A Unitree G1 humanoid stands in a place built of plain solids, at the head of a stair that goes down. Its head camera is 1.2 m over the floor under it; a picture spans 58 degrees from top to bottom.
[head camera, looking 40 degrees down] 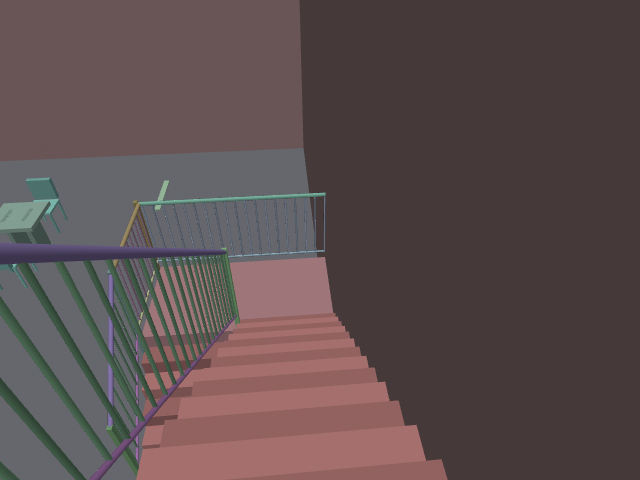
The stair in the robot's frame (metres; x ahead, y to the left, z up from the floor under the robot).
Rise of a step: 0.18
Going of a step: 0.20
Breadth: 0.99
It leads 5 degrees to the left of straight ahead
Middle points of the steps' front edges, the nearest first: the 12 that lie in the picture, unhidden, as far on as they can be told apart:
0.75 0.14 -0.35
0.94 0.15 -0.53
1.14 0.17 -0.71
1.34 0.19 -0.88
1.54 0.21 -1.06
1.74 0.23 -1.23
1.94 0.24 -1.41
2.14 0.26 -1.59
2.34 0.28 -1.76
2.54 0.30 -1.94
2.74 0.32 -2.12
2.94 0.33 -2.29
